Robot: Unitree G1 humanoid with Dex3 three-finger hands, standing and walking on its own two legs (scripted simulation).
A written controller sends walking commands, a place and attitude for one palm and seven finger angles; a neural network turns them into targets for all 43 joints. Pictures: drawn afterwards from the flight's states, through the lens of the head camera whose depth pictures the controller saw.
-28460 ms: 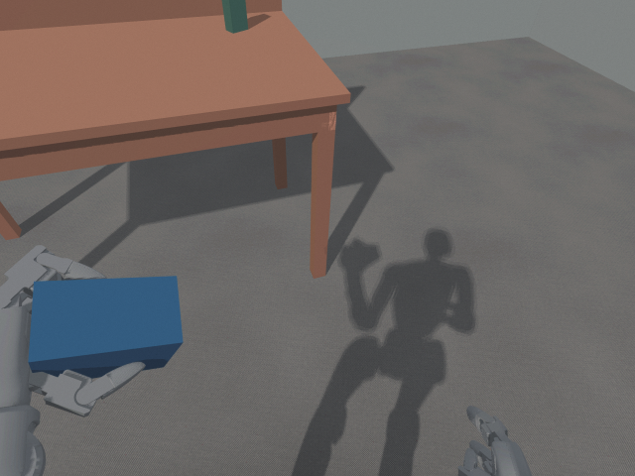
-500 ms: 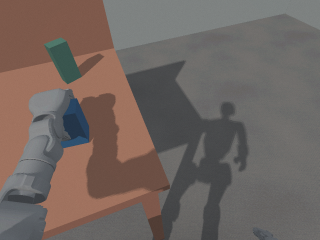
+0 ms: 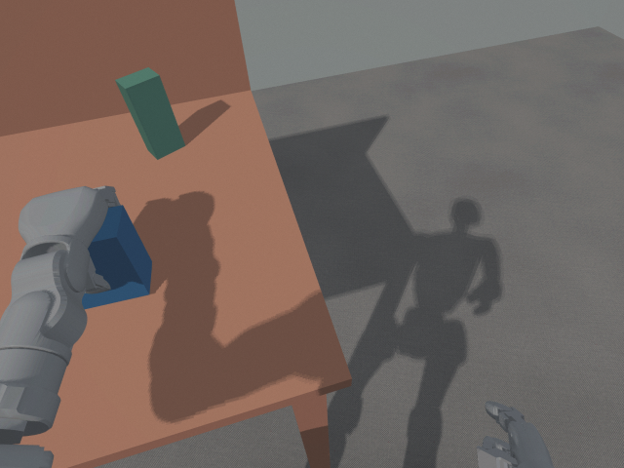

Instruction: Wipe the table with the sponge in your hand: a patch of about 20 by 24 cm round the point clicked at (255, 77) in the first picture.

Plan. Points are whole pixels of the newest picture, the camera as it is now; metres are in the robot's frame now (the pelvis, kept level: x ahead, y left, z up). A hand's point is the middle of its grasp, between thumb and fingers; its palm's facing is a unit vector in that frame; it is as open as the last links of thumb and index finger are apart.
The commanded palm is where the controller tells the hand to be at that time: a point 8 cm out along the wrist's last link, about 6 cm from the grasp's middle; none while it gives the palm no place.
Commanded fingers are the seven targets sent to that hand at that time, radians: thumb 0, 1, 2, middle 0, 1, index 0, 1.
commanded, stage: wipe back along the first lane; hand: left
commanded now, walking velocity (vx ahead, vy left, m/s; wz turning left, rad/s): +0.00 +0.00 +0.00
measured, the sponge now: (103, 268) +0.34 +0.33 +0.06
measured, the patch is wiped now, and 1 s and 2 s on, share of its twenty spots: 1.00 1.00 1.00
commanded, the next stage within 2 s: lift the sponge slowly off the table in 1.60 s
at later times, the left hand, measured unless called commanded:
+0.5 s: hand (80, 267) +0.32 +0.32 +0.10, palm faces +0.01 -0.03 -1.00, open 10.6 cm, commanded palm +0.27 +0.31 +0.13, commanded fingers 0.00 0.10 1.30 -1.20 -1.60 -1.20 -1.60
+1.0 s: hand (81, 302) +0.27 +0.30 +0.10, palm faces +0.04 -0.03 -1.00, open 10.6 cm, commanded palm +0.22 +0.29 +0.13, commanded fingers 0.00 0.10 1.30 -1.20 -1.60 -1.20 -1.60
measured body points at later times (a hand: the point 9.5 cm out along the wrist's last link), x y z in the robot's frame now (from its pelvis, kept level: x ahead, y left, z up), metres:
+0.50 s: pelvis +0.00 +0.01 +0.00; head +0.01 -0.02 +0.45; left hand +0.31 +0.32 +0.15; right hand +0.17 -0.24 -0.11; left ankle -0.02 +0.14 -0.74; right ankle -0.05 -0.14 -0.74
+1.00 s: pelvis +0.00 +0.00 +0.00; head +0.01 -0.04 +0.45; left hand +0.26 +0.30 +0.15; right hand +0.22 -0.22 -0.10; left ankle -0.02 +0.14 -0.74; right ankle -0.05 -0.14 -0.74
